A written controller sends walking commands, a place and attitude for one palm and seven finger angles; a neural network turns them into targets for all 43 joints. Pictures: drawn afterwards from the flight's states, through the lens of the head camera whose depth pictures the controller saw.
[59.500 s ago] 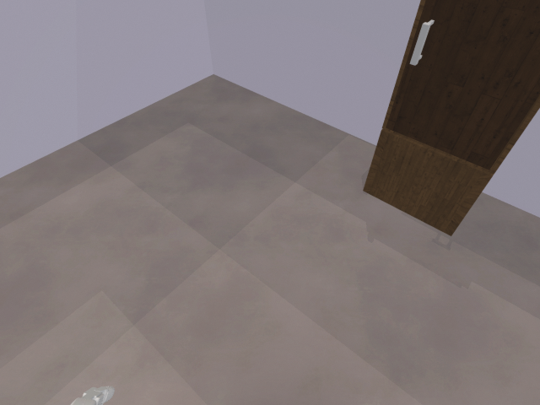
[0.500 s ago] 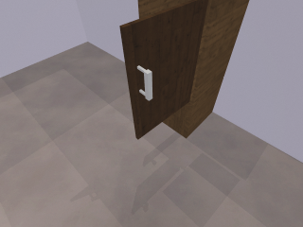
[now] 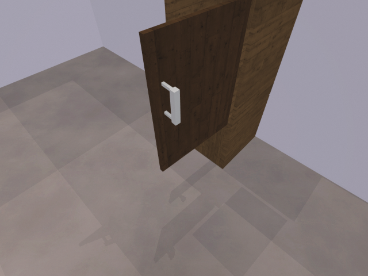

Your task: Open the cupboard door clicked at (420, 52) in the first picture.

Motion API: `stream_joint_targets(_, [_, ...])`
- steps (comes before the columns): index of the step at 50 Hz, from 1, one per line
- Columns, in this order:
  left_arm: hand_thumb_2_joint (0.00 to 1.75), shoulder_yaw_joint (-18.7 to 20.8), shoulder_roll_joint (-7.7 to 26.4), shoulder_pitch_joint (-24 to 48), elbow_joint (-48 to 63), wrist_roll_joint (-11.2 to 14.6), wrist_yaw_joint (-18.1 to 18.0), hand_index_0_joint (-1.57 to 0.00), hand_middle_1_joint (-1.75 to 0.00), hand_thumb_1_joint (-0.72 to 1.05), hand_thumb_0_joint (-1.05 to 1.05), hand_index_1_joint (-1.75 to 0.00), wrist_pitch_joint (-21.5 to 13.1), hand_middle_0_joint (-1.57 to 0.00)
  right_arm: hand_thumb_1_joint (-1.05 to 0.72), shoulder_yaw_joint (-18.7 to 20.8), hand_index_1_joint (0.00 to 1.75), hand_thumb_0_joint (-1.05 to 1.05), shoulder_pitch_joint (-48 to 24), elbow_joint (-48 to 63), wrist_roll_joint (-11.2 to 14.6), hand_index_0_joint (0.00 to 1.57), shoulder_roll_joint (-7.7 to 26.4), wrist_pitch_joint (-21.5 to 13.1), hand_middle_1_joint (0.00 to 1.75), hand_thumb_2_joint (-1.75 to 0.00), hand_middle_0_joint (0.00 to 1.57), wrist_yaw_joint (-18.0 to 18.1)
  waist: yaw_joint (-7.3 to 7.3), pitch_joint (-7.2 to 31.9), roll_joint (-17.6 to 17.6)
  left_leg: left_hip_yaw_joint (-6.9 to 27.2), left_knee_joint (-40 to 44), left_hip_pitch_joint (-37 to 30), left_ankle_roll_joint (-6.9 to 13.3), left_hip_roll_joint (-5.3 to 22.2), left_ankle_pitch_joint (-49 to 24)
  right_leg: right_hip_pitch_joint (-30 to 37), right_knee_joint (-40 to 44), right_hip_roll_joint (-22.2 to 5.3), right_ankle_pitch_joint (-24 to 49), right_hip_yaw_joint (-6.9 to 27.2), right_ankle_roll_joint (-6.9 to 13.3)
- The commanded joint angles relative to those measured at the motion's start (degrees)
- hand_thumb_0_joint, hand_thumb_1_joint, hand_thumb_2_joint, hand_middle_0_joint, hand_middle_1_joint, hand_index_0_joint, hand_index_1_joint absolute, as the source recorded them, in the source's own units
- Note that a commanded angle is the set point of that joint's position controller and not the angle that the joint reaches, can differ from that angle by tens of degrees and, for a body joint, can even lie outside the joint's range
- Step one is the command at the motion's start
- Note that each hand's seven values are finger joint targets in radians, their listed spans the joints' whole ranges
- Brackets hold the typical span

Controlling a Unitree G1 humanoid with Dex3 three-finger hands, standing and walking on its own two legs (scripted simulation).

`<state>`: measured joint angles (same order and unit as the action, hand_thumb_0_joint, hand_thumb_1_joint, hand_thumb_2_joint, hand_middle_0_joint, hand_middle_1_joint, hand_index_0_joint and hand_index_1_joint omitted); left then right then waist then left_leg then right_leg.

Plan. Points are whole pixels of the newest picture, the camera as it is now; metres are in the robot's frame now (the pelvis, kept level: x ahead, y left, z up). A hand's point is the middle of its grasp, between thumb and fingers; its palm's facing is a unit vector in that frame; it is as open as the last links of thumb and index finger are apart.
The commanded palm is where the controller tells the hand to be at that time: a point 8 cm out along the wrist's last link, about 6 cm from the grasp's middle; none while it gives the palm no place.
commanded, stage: look to check the result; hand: left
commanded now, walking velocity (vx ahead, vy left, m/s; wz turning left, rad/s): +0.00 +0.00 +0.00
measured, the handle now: (170, 103) +0.59 +0.08 +0.03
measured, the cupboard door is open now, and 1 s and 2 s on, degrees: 86 86 86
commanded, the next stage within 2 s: stand and wait in 0.32 s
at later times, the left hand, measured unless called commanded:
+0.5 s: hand out of the picture -0.01 +0.16 -0.17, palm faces +0.04 -0.98 -0.19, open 7.4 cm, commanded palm none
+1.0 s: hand out of the picture -0.01 +0.17 -0.17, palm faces +0.03 -0.98 -0.20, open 7.4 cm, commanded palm none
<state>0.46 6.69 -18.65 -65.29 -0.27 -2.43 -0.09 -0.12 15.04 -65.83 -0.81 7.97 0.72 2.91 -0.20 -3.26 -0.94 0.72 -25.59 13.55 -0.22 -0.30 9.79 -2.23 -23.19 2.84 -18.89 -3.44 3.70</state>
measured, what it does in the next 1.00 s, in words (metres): stands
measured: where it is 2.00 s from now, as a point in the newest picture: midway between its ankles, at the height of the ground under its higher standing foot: outside the picture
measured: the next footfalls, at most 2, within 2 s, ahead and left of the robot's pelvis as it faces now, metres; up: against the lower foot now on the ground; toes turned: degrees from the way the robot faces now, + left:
none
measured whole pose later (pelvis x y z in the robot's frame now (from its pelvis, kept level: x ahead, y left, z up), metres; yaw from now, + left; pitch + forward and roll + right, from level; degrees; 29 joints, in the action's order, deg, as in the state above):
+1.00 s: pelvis +0.01 +0.01 +0.00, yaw -1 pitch -2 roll +0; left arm 0.3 7.9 -17.1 -65.1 -0.2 -2.0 -0.3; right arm -0.4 14.0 -66.0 -0.8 8.8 0.3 2.8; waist -0.2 -3.8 -0.4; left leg -0.2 -23.9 12.3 0.2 -0.6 9.5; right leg -1.1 -21.2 2.4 -18.2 -2.6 3.2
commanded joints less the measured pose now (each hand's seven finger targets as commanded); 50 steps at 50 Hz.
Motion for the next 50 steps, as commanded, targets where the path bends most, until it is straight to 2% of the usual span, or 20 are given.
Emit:
stream_joint_targets(1, [0.9, 1.1, 6.0, -5.1, 0.8, 0.2, -0.5, -0.2, -0.3, 0.9, 0.0, -0.3, -0.7, -0.2, -0.9, 0.9, 0.3, 0.0, 3.9, 1.3, 0.0, 0.2, 4.5, -0.4, 0.3, -0.9, 0.2, 0.2, -0.27, -1.6, 1.8, 3.5, 1.4, -4.0, 2.7, 4.9, -10.0, -6.5, 5.9, -8.7, 16.6, 5.9, -1.8])
stream_joint_targets(5, [0.9, 1.2, 6.0, -5.6, 0.8, 0.2, -0.6, -0.2, -0.3, 0.9, 0.0, -0.3, -0.7, -0.2, -0.9, 0.9, 0.3, 0.0, 3.4, 1.6, 0.0, 0.2, 5.1, -0.5, 0.3, -0.9, 0.2, 0.3, 0.02, -1.0, 1.3, 3.5, 1.3, -4.7, 2.8, 4.9, -10.9, -6.0, 5.9, -8.7, 17.6, 5.8, -1.9])
stream_joint_targets(6, [0.9, 1.2, 6.1, -5.5, 0.7, 0.2, -0.6, -0.2, -0.3, 0.9, 0.0, -0.3, -0.7, -0.2, -0.9, 0.8, 0.3, 0.0, 3.4, 1.4, 0.0, 0.2, 4.8, -0.5, 0.3, -0.9, 0.2, 0.3, -0.09, -1.3, 2.1, 3.3, 1.3, -4.4, 2.8, 4.9, -10.6, -5.9, 6.0, -8.8, 18.3, 5.7, -2.0])
stream_joint_targets(9, [0.9, 1.1, 5.9, -5.4, 0.7, 0.2, -0.5, -0.2, -0.3, 0.9, 0.0, -0.3, -0.7, -0.2, -0.9, 0.8, 0.3, 0.0, 3.3, 1.4, -0.1, 0.2, 5.1, -0.5, 0.3, -0.9, 0.2, 0.3, -0.21, -1.9, 0.9, 3.5, 1.7, -4.4, 2.7, 4.9, -9.8, -6.3, 6.2, -8.7, 16.8, 6.1, -1.7])
stream_joint_targets(14, [0.9, 1.0, 6.1, -5.2, 0.6, 0.2, -0.4, -0.2, -0.3, 0.9, 0.0, -0.3, -0.7, -0.2, -0.9, 0.9, 0.3, 0.0, 3.0, 1.4, -0.1, 0.2, 5.3, -0.4, 0.3, -0.9, 0.2, 0.2, -0.18, -3.1, 1.7, 3.5, 2.2, -4.3, 2.6, 5.0, -8.9, -7.1, 6.7, -8.5, 14.9, 6.0, -1.7])
stream_joint_targets(17, [0.9, 1.1, 6.3, -5.0, 0.7, 0.2, -0.4, -0.2, -0.3, 0.9, 0.0, -0.3, -0.7, -0.2, -0.9, 0.8, 0.3, 0.0, 3.1, 1.3, -0.1, 0.2, 5.1, -0.5, 0.3, -0.9, 0.2, 0.3, -0.03, -2.4, 1.2, 3.6, 2.2, -4.1, 2.7, 5.0, -9.5, -6.3, 6.6, -8.6, 15.4, 6.1, -1.8])
stream_joint_targets(21, [0.9, 1.1, 6.5, -4.8, 0.9, 0.2, -0.4, -0.2, -0.3, 0.9, 0.0, -0.3, -0.7, -0.2, -0.9, 0.9, 0.3, 0.0, 3.1, 1.4, 0.0, 0.2, 5.4, -0.5, 0.3, -0.9, 0.2, 0.3, -0.03, -2.6, 2.3, 3.5, 2.1, -4.0, 2.7, 5.0, -9.2, -6.3, 6.8, -8.6, 15.7, 6.0, -2.1])
stream_joint_targets(24, [0.9, 1.1, 6.4, -4.7, 0.9, 0.2, -0.3, -0.2, -0.3, 0.9, 0.0, -0.3, -0.7, -0.2, -0.9, 0.8, 0.3, 0.0, 3.0, 1.3, -0.2, 0.2, 5.5, -0.6, 0.3, -0.9, 0.2, 0.2, -0.03, -2.3, 0.8, 3.6, 2.5, -4.2, 2.6, 5.0, -9.2, -6.1, 6.8, -8.6, 14.8, 6.3, -1.8])
stream_joint_targets(25, [0.9, 1.2, 6.7, -4.5, 1.0, 0.2, -0.4, -0.2, -0.3, 0.9, 0.0, -0.3, -0.8, -0.2, -0.9, 0.9, 0.3, 0.0, 2.9, 1.5, 0.0, 0.2, 5.8, -0.6, 0.3, -0.9, 0.2, 0.3, 0.02, -1.8, 1.8, 3.8, 2.4, -4.5, 2.7, 5.1, -9.9, -5.8, 6.7, -8.4, 15.3, 6.2, -1.8])
stream_joint_targets(28, [0.9, 1.1, 6.5, -4.4, 1.0, 0.3, -0.3, -0.2, -0.3, 0.9, 0.0, -0.3, -0.7, -0.2, -0.9, 0.8, 0.3, 0.0, 3.0, 1.3, -0.1, 0.2, 5.7, -0.7, 0.3, -0.9, 0.2, 0.3, -0.02, -1.6, 0.8, 3.8, 2.6, -4.7, 2.7, 5.1, -10.0, -5.6, 6.6, -8.6, 15.0, 6.2, -1.5])
stream_joint_targets(33, [0.9, 1.0, 6.7, -4.1, 1.0, 0.3, -0.3, -0.2, -0.3, 0.9, 0.0, -0.3, -0.7, -0.2, -0.9, 0.7, 0.3, 0.0, 3.0, 1.2, -0.1, 0.2, 5.7, -0.7, 0.3, -0.9, 0.2, 0.2, 0.04, -2.7, 1.2, 3.9, 3.1, -4.5, 2.7, 5.2, -9.8, -6.1, 7.0, -8.5, 14.2, 6.2, -1.4])
stream_joint_targets(38, [0.9, 1.1, 7.1, -3.9, 1.1, 0.3, -0.3, -0.2, -0.3, 0.9, 0.0, -0.3, -0.8, -0.2, -0.9, 0.8, 0.3, 0.0, 3.0, 1.3, -0.1, 0.2, 5.9, -0.8, 0.3, -0.9, 0.2, 0.2, -0.03, -1.5, 1.3, 3.8, 3.1, -5.0, 2.8, 5.3, -10.6, -5.4, 6.7, -8.6, 15.7, 6.2, -1.5])
stream_joint_targets(50, [0.9, 1.0, 7.5, -3.7, 0.9, 0.2, -0.1, -0.2, -0.3, 0.9, 0.0, -0.3, -0.9, -0.2, -0.9, 0.8, 0.3, 0.0, 2.2, 1.4, 0.0, 0.2, 6.8, -0.9, 0.3, -0.9, 0.2, 0.1, 0.09, -1.7, 1.0, 4.3, 3.7, -5.5, 2.8, 5.4, -10.0, -6.1, 7.3, -8.3, 12.7, 6.3, -1.2])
